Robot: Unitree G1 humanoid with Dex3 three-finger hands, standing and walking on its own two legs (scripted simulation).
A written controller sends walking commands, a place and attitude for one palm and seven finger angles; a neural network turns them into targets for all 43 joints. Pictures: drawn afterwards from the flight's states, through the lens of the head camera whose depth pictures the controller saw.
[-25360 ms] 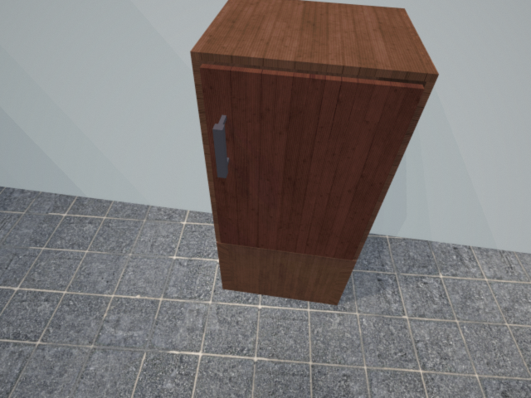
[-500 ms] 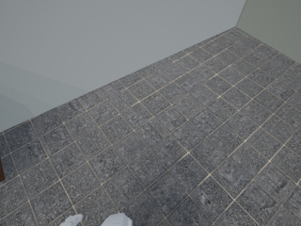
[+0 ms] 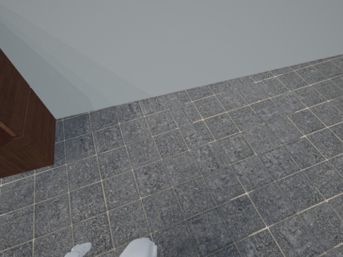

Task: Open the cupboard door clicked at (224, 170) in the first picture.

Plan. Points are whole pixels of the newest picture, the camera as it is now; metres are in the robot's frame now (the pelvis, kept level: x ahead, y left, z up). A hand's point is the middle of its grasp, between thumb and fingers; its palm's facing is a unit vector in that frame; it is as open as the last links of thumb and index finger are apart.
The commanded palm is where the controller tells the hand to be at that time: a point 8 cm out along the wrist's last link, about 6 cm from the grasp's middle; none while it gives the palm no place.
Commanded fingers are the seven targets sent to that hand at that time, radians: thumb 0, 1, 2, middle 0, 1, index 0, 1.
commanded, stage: turn to face it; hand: left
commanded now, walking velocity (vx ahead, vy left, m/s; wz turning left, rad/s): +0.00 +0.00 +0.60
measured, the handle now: out of the picture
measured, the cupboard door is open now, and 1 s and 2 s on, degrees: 38 38 38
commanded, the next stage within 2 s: take the last steps up to it in 1.36 s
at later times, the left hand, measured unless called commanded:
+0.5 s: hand out of the picture +0.06 +0.24 -0.15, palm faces +0.30 -0.91 -0.29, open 7.4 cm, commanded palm none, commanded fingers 0.00 0.90 0.90 -0.20 -0.30 -0.20 -0.30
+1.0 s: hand out of the picture -0.03 +0.22 -0.17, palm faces +0.58 -0.77 -0.25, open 7.4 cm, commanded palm none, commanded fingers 0.00 0.90 0.90 -0.20 -0.30 -0.20 -0.30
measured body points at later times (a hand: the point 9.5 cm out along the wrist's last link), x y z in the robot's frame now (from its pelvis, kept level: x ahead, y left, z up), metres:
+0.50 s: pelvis +0.01 -0.01 +0.00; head +0.06 +0.01 +0.45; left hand +0.04 +0.29 -0.13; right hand +0.16 -0.23 -0.15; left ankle -0.01 +0.13 -0.73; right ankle +0.06 -0.14 -0.72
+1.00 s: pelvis +0.02 +0.00 +0.00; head +0.06 +0.04 +0.44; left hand -0.06 +0.26 -0.15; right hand +0.24 -0.16 -0.13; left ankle -0.03 +0.10 -0.73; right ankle +0.09 -0.13 -0.68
